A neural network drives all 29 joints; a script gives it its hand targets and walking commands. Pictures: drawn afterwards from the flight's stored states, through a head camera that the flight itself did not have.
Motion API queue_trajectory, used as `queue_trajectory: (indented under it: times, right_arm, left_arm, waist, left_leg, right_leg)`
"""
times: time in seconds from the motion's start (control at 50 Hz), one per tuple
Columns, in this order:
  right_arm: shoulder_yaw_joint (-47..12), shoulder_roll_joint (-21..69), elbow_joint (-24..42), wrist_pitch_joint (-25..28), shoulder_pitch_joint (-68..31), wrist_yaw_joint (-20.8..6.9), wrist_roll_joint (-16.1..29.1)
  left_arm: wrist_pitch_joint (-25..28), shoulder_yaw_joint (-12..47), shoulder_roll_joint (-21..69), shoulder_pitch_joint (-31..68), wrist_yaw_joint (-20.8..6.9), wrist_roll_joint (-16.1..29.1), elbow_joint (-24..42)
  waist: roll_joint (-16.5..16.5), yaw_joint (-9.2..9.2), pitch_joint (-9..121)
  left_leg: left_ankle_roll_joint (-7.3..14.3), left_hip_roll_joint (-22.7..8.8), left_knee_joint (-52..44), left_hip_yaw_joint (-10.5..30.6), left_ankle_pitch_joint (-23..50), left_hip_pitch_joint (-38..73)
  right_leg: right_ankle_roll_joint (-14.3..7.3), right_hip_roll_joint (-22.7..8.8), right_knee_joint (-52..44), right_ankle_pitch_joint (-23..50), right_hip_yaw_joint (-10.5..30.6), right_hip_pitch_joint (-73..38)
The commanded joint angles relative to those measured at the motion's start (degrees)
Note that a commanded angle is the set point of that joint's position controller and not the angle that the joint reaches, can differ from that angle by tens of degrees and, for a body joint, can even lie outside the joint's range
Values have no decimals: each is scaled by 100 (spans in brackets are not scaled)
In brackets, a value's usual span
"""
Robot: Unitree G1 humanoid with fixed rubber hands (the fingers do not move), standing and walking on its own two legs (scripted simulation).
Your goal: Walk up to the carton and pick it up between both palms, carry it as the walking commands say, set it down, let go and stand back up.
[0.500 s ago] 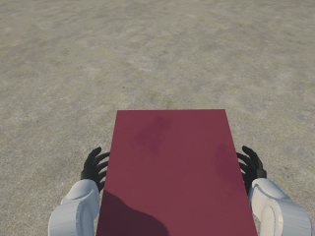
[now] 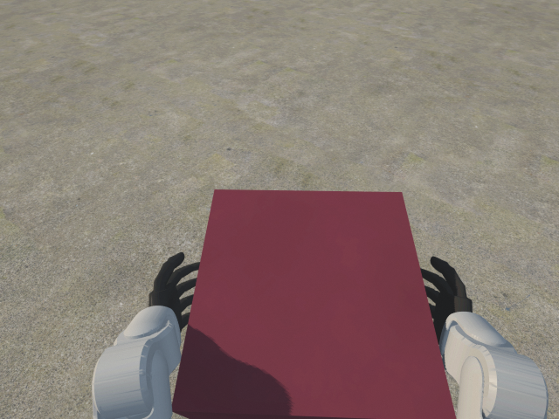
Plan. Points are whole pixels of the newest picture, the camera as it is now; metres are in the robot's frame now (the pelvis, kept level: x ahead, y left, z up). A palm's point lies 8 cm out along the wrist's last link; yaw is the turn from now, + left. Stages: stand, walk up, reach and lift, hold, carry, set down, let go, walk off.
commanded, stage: carry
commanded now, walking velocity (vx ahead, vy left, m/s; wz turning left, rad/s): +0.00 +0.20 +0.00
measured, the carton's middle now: (304, 322) +0.26 -0.01 +0.00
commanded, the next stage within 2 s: none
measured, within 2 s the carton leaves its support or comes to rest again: neither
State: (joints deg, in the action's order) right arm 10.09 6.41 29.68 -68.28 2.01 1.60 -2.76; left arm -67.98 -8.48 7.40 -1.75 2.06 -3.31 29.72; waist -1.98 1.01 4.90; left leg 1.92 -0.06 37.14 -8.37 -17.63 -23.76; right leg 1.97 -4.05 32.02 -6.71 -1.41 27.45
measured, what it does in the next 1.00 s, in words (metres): steps to the left: right foot, then left foot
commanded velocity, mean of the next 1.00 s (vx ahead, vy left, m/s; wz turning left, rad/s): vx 0.00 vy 0.20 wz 0.00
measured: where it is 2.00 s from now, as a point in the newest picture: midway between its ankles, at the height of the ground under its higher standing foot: outside the picture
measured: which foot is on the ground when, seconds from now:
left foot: down 0.00-0.26, up 0.28-0.52, down 0.54-0.90, up 0.92-1.00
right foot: down 0.00-0.00, up 0.02-0.22, down 0.24-0.56, up 0.58-0.86, down 0.88-1.00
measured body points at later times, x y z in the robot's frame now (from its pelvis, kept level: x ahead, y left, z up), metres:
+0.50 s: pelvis -0.04 +0.10 +0.01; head -0.03 +0.10 +0.46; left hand +0.21 +0.26 +0.09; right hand +0.20 -0.09 +0.09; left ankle -0.01 +0.22 -0.70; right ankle -0.03 -0.08 -0.72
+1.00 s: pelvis -0.08 +0.24 +0.01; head -0.09 +0.23 +0.46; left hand +0.16 +0.39 +0.08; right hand +0.14 +0.04 +0.08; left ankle -0.06 +0.31 -0.67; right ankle -0.08 +0.11 -0.72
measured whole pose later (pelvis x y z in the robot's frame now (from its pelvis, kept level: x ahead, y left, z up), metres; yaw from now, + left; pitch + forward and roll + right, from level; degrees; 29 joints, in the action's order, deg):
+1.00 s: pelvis -0.08 +0.24 +0.01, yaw -4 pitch +3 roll +0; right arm 8.6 6.0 32.7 -68.4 4.2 1.8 -2.5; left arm -66.8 -8.2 7.8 -5.0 1.9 -2.4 32.4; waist 1.7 0.3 4.8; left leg 0.0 0.3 55.7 -6.2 -22.8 -32.3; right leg 0.5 -4.7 33.1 -16.1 -7.6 20.1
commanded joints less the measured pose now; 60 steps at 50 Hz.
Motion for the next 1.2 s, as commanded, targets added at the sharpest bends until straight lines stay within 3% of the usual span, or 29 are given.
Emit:
queue_trajectory:
  times: [0.0,0.02,0.06,0.12,0.2,0.22,0.24,0.26,0.28,0.32,0.38,0.46,0.5,0.52,0.54,0.56,0.58,0.62,0.66,0.76,0.82,0.86,0.9,0.92,0.96,1.0,1.12,1.16,1.18]
  right_arm:
    - [-4516,4038,825,80,-2575,-661,1842]
    - [-4526,4018,884,71,-2618,-665,1873]
    - [-4508,4087,864,47,-2466,-622,1800]
    - [-4548,4175,1024,119,-2485,-573,1752]
    - [-4504,4003,990,124,-2158,-458,1710]
    - [-4480,3911,941,117,-2074,-439,1672]
    - [-4475,3828,904,121,-2008,-432,1610]
    - [-4607,3723,1155,103,-2222,-468,1668]
    - [-4624,3833,1115,103,-2303,-479,1676]
    - [-4707,4003,953,147,-2395,-526,1697]
    - [-4764,4187,1053,218,-2433,-553,1828]
    - [-4718,3990,1112,209,-2175,-502,1833]
    - [-4609,3847,1049,176,-1974,-490,1788]
    - [-4572,3799,1036,164,-1965,-492,1761]
    - [-4541,3713,1010,154,-1942,-494,1717]
    - [-4429,3778,877,195,-1765,-494,1657]
    - [-4498,3912,1041,188,-1845,-517,1726]
    - [-4494,4081,1194,232,-1996,-507,1715]
    - [-4458,4114,1222,287,-2001,-514,1656]
    - [-4576,3929,1300,268,-1873,-474,1673]
    - [-4675,3843,1282,191,-1919,-441,1718]
    - [-4697,3758,1209,148,-1956,-427,1716]
    - [-4779,3540,1456,100,-2309,-460,1750]
    - [-4779,3705,1307,91,-2408,-466,1745]
    - [-4767,3905,1029,124,-2417,-531,1739]
    - [-4759,4073,1079,171,-2462,-558,1816]
    - [-4630,3873,1116,139,-1996,-461,1809]
    - [-4550,3731,1061,85,-1939,-455,1753]
    - [-4443,3659,975,107,-1802,-444,1669]
  left_arm:
    - [27,4260,4015,2385,-460,1514,702]
    - [30,4265,4019,2437,-456,1497,740]
    - [23,4371,4087,2432,-498,1638,697]
    - [43,4512,4197,2479,-530,1793,854]
    - [41,4443,3979,2124,-492,1755,860]
    - [33,4378,3928,1975,-491,1728,781]
    - [48,4336,3919,1850,-492,1724,687]
    - [111,4277,3921,1774,-485,1667,588]
    - [110,4314,4059,1874,-487,1755,684]
    - [150,4323,4054,2061,-509,1755,845]
    - [221,4340,4063,2121,-522,1745,1049]
    - [222,4332,3873,1894,-449,1619,1090]
    - [199,4336,3751,1797,-414,1555,1042]
    - [190,4348,3693,1750,-399,1524,1048]
    - [177,4380,3677,1678,-382,1504,1055]
    - [151,4545,3710,1920,-418,1554,1272]
    - [135,4586,3898,1929,-430,1593,1216]
    - [136,4694,4221,2047,-510,1804,1184]
    - [165,4827,4308,2282,-516,1956,1366]
    - [136,4648,3996,1944,-449,1799,1317]
    - [89,4438,3837,1720,-443,1675,1123]
    - [66,4275,3782,1628,-457,1629,1003]
    - [99,4203,3843,1548,-437,1617,730]
    - [78,4216,3906,1668,-445,1688,809]
    - [119,4271,3916,2017,-481,1691,991]
    - [174,4339,4007,2196,-496,1713,1123]
    - [143,4441,3764,1897,-389,1619,1255]
    - [88,4442,3607,1744,-357,1529,1230]
    - [58,4549,3610,1832,-380,1562,1390]
  waist:
    - [1110,-33,625]
    - [1736,-65,492]
    - [999,-144,466]
    - [710,-107,853]
    - [912,-119,1495]
    - [673,-171,1645]
    - [53,-216,1622]
    - [-1469,-267,1378]
    - [-1418,-261,1198]
    - [-394,-186,886]
    - [-736,-175,867]
    - [-1238,-199,1082]
    - [-1068,-143,1258]
    - [-641,-152,1372]
    - [302,-143,1399]
    - [2064,-69,1224]
    - [1672,-81,1216]
    - [1020,-89,1195]
    - [1146,-88,1230]
    - [999,-17,1334]
    - [842,-75,1388]
    - [367,-184,1473]
    - [-1929,-319,1105]
    - [-1152,-234,800]
    - [-233,-147,581]
    - [-562,-134,508]
    - [-1037,-112,1159]
    - [-14,-136,1346]
    - [1915,-67,1082]
  left_leg:
    - [168,-1175,-2108,1860,-1989,181]
    - [400,-1868,-2967,2365,-2341,-290]
    - [670,-1687,-2639,1639,-1418,-669]
    - [581,-1250,-1866,993,-64,429]
    - [563,-1355,-1446,1108,1122,995]
    - [341,-1246,-1129,913,1259,690]
    - [-23,-937,-653,742,1070,-364]
    - [-375,-427,371,247,-620,-1328]
    - [-383,-374,1515,464,-1311,-1587]
    - [-320,-453,2188,809,-942,-1597]
    - [-433,-325,1628,443,-398,-1003]
    - [-377,-33,187,-32,-309,-188]
    - [-298,18,-1068,-242,208,664]
    - [-242,-285,-1484,127,542,1263]
    - [5,-1140,-1677,1036,1484,1845]
    - [642,-2145,-1691,2484,3053,1943]
    - [884,-2097,-1420,2179,3954,1952]
    - [835,-1629,-1201,1292,3338,1510]
    - [789,-1384,-1206,931,3072,1563]
    - [1038,-1510,-1447,1318,2037,1334]
    - [902,-1457,-1376,1310,1871,1033]
    - [383,-1188,-949,981,1374,113]
    - [-444,-262,1448,420,-1361,-1622]
    - [-359,-376,2368,884,-1329,-1735]
    - [-263,-572,2615,1088,-542,-1356]
    - [-398,-449,1776,642,-238,-985]
    - [-328,54,-865,-210,15,567]
    - [-164,-715,-1659,667,605,1634]
    - [442,-2053,-1961,2566,2044,1600]
  right_leg:
    - [84,-17,674,-2127,-94,424]
    - [82,401,2229,-2003,-653,328]
    - [-51,178,3326,-1916,-219,17]
    - [-141,135,2091,-1923,-360,148]
    - [-296,181,-223,-1572,-577,-971]
    - [-342,-137,-971,-1080,-398,-1687]
    - [-550,-852,-1040,-915,553,-2546]
    - [-1117,-2227,-1263,165,2192,-2418]
    - [-1483,-2655,-1350,1013,2393,-2220]
    - [-1188,-2173,-1160,1298,1549,-1989]
    - [-799,-1583,-985,1562,598,-1821]
    - [-598,-1524,-771,1843,429,-1818]
    - [-306,-1359,-268,1694,231,-1670]
    - [-90,-1199,189,1141,64,-1309]
    - [164,-842,890,-345,-271,-369]
    - [412,-141,1887,-2607,-876,818]
    - [244,-166,2950,-3031,-379,930]
    - [73,-223,3588,-2469,-56,825]
    - [-11,-143,3190,-2166,-241,816]
    - [-143,56,1864,-2234,-407,117]
    - [-325,158,469,-1870,-584,-671]
    - [-484,-339,-805,-1004,-264,-2078]
    - [-1687,-2836,-1595,116,2693,-2248]
    - [-1734,-2829,-1687,226,2536,-1844]
    - [-1141,-2113,-1544,-429,1334,-1372]
    - [-809,-1625,-1424,-365,587,-1270]
    - [-359,-1391,-585,769,208,-1531]
    - [55,-995,559,-157,-285,-760]
    - [400,-172,1614,-2259,-969,569]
